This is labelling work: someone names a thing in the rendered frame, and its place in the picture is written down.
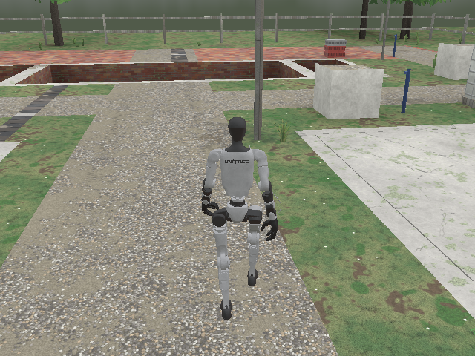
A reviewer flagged robot left forearm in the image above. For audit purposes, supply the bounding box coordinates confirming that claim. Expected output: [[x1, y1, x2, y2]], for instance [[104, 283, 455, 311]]
[[201, 178, 212, 205]]

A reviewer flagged robot right forearm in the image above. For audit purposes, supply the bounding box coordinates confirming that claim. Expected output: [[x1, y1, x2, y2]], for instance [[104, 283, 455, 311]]
[[262, 181, 277, 220]]

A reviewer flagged humanoid robot head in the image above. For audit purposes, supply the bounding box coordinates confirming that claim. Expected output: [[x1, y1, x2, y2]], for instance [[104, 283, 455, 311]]
[[225, 117, 250, 152]]

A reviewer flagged robot right upper arm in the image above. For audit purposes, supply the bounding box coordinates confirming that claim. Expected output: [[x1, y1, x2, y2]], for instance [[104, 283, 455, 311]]
[[253, 149, 269, 192]]

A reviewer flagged robot left hand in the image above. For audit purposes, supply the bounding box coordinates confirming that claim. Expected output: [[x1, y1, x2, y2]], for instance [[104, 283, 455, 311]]
[[202, 201, 219, 216]]

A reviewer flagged robot right hand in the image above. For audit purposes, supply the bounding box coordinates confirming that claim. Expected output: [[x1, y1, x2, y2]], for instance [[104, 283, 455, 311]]
[[261, 218, 278, 241]]

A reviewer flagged robot torso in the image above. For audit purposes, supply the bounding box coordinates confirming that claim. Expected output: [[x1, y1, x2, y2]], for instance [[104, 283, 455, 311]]
[[220, 146, 255, 223]]

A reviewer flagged robot left upper arm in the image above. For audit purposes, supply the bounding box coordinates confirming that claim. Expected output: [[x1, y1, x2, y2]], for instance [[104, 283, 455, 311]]
[[204, 149, 222, 189]]

